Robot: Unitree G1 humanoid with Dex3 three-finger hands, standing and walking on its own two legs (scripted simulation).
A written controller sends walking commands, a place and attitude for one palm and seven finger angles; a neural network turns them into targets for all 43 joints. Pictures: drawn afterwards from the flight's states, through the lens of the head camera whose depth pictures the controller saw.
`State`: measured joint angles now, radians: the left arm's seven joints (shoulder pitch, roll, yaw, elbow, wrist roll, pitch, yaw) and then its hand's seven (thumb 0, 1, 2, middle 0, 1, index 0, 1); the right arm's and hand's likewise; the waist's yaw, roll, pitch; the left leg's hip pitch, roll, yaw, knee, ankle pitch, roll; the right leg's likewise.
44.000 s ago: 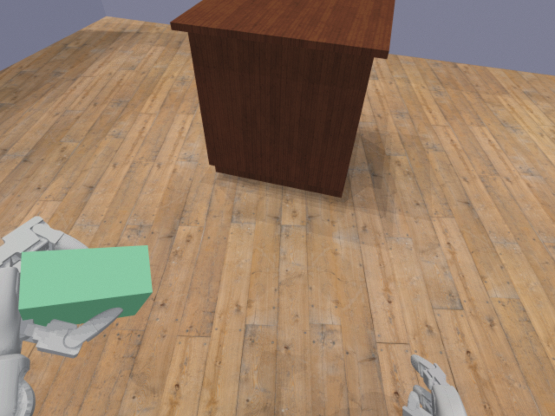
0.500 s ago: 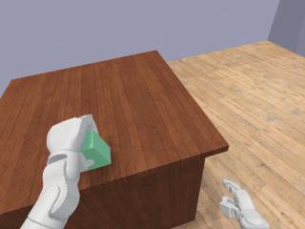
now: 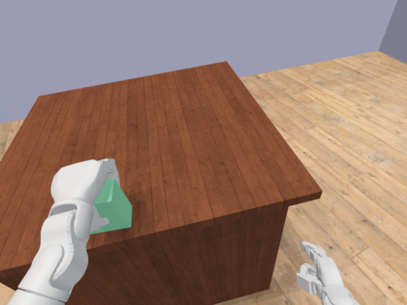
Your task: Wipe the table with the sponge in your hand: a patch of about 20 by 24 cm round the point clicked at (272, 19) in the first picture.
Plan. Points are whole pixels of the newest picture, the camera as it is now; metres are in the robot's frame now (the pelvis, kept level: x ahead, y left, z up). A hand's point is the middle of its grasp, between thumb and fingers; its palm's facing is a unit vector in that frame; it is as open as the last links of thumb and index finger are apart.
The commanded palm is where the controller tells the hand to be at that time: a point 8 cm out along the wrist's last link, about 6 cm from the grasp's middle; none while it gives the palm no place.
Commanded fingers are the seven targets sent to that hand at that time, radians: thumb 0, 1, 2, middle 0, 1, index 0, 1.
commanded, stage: wipe forward along the middle lane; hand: left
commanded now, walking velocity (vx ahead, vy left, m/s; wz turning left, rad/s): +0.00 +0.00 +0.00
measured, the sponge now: (100, 212) +0.26 +0.26 +0.07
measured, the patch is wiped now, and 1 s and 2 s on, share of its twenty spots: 1.00 1.00 1.00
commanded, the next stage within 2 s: slide back across to the first lane in 1.54 s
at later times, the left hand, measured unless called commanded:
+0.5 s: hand (99, 175) +0.32 +0.28 +0.11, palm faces +0.00 -0.06 -1.00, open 9.3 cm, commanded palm +0.30 +0.28 +0.15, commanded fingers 0.00 0.10 1.30 -1.20 -1.60 -1.20 -1.60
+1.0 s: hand (103, 155) +0.38 +0.30 +0.11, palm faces -0.07 -0.04 -1.00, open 9.3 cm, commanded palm +0.36 +0.30 +0.15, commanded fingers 0.00 0.10 1.30 -1.20 -1.60 -1.20 -1.60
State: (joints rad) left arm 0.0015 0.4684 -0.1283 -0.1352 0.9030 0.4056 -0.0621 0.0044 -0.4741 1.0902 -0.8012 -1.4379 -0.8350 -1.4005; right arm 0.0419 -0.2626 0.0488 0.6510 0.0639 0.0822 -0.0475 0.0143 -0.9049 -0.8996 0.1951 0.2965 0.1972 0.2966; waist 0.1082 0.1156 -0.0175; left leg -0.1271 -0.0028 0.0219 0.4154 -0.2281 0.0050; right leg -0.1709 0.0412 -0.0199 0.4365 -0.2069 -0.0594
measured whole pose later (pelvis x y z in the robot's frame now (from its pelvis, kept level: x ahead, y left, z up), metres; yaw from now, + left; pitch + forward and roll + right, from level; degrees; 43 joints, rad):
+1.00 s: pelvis +0.01 +0.00 +0.00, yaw +1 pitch +3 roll +0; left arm -0.50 0.54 -0.07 0.51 0.94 0.24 -0.08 0.00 -0.50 1.11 -0.83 -1.43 -0.85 -1.40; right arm 0.15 -0.30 0.03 0.69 0.09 0.10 -0.08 0.01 -0.90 -0.90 0.20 0.30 0.20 0.30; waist 0.04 0.08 -0.04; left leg -0.25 0.00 0.00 0.44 -0.24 0.00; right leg -0.27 0.05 -0.04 0.43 -0.20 -0.06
